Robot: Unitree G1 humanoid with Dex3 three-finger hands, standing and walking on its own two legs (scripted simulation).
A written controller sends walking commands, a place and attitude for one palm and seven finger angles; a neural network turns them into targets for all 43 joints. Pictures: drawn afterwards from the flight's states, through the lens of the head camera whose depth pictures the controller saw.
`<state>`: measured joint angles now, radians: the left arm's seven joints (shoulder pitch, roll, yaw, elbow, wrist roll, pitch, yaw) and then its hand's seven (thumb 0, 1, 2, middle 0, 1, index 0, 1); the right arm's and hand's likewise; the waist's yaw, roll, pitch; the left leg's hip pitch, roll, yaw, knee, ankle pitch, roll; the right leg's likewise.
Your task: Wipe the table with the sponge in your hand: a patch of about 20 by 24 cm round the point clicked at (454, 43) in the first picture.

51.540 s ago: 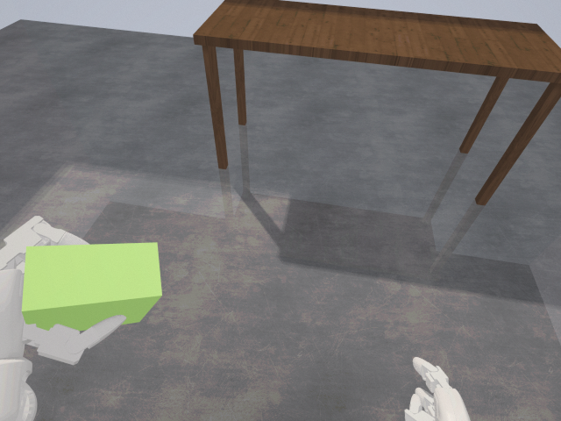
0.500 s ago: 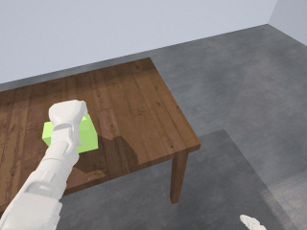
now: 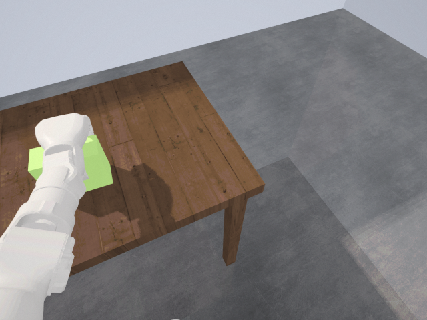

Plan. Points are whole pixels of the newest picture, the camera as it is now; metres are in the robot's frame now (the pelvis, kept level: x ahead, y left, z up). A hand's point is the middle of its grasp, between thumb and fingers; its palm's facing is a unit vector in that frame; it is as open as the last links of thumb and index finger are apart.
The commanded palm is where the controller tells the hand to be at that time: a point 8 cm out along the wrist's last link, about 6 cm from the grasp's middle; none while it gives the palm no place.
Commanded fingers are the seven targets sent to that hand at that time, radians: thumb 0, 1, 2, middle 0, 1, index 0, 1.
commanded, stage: wipe forward along the third lane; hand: left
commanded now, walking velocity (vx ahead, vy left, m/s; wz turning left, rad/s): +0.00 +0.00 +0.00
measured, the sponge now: (78, 172) +0.42 +0.30 +0.00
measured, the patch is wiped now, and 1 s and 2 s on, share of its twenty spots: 0.95 1.00 1.00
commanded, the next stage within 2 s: wipe back along the third lane in 0.62 s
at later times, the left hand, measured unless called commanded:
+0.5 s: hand (69, 134) +0.48 +0.32 +0.05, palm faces -0.12 +0.02 -0.99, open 10.0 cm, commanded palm +0.47 +0.31 +0.08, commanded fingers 0.00 0.10 1.30 -1.20 -1.60 -1.20 -1.60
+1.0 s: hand (66, 130) +0.50 +0.33 +0.05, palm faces -0.08 +0.02 -1.00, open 10.0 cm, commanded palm +0.46 +0.31 +0.07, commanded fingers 0.00 0.10 1.30 -1.20 -1.60 -1.20 -1.60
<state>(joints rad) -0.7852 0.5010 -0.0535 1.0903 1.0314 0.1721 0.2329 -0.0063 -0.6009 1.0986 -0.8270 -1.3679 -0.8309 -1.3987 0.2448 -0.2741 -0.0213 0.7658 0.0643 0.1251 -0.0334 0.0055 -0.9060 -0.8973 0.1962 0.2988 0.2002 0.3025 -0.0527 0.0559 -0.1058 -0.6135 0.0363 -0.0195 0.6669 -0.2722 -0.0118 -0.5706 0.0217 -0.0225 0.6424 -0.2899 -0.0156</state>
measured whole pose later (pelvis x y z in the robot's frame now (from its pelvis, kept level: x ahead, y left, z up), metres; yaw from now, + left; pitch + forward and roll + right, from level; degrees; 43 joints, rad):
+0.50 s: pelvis +0.01 +0.02 -0.01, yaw -1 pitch +17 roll -2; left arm -0.95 0.59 -0.02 1.23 1.07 0.17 0.22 -0.01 -0.60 1.10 -0.83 -1.36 -0.82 -1.42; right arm 0.28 -0.27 -0.01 0.76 0.05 0.11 -0.02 0.00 -0.91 -0.90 0.20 0.30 0.20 0.30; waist -0.10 0.04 -0.12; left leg -0.71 0.04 -0.01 0.72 -0.30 0.00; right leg -0.65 0.02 -0.01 0.66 -0.29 0.00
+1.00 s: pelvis +0.03 +0.03 +0.00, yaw -2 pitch +17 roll -3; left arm -0.85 0.60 -0.02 1.13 1.04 0.17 0.24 -0.01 -0.56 1.09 -0.78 -1.41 -0.77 -1.47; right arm 0.34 -0.26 -0.03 0.77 0.05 0.15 0.00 0.00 -0.91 -0.90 0.20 0.30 0.20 0.30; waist -0.09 0.05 -0.15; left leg -0.69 0.04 0.00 0.73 -0.34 0.02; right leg -0.62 0.03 0.00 0.63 -0.31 0.02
